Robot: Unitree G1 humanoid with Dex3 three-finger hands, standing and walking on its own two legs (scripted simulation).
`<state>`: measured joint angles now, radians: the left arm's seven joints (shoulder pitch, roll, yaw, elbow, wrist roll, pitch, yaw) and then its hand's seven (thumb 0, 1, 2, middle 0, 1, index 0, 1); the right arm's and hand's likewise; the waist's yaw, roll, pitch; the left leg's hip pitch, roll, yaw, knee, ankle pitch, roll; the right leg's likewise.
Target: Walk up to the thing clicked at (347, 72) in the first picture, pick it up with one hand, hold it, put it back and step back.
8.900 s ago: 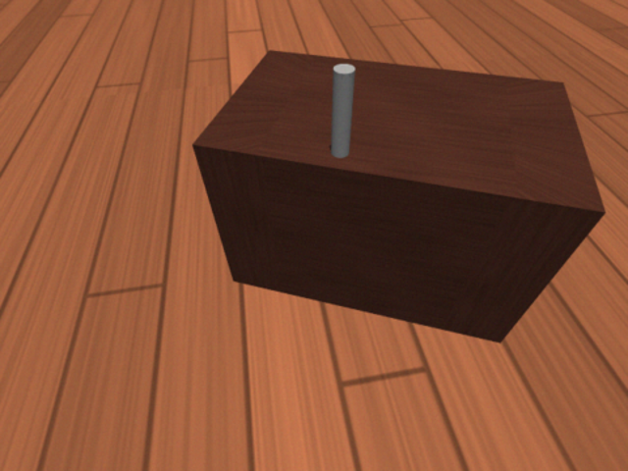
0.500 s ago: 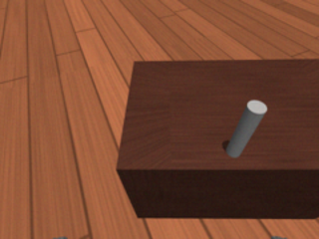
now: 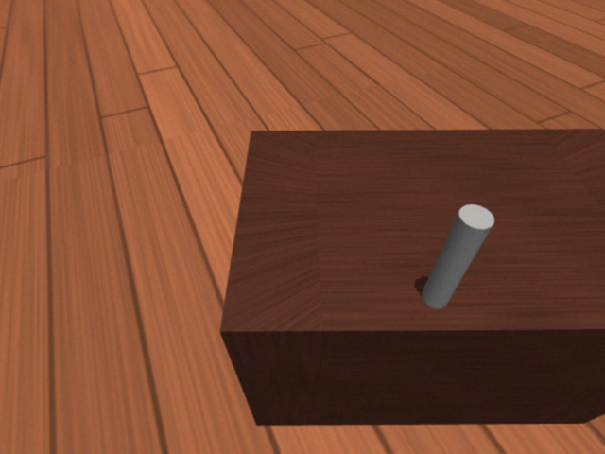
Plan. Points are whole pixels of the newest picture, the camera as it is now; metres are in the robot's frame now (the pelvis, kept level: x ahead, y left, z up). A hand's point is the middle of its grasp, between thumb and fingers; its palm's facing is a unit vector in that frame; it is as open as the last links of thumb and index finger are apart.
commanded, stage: walk up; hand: right
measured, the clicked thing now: (452, 262) +0.42 -0.22 -0.02
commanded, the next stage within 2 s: stand in 0.20 s
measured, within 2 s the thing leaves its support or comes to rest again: neither
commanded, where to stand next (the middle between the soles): +0.03 -0.02 m, yaw +2 degrees
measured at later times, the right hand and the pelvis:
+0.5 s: hand out of the picture +0.10 -0.24 -0.15, palm faces -0.03 +0.94 -0.33, open 7.4 cm; pelvis +0.01 +0.01 +0.00, yaw +0 degrees
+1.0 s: hand out of the picture +0.10 -0.24 -0.15, palm faces -0.03 +0.94 -0.33, open 7.4 cm; pelvis +0.02 +0.01 +0.00, yaw +1 degrees
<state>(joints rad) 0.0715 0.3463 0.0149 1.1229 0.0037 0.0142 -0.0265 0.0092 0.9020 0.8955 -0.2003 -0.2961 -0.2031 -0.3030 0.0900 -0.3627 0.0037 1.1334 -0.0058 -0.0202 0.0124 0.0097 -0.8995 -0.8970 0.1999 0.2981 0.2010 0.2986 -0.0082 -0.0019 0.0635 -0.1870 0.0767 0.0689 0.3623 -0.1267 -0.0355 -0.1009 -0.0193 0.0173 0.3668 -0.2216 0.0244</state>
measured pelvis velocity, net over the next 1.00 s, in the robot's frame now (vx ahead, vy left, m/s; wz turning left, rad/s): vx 0.02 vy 0.01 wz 0.02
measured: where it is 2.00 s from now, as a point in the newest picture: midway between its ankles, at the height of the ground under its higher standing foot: outside the picture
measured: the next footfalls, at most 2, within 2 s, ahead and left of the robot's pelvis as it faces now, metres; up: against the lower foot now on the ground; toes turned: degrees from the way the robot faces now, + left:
none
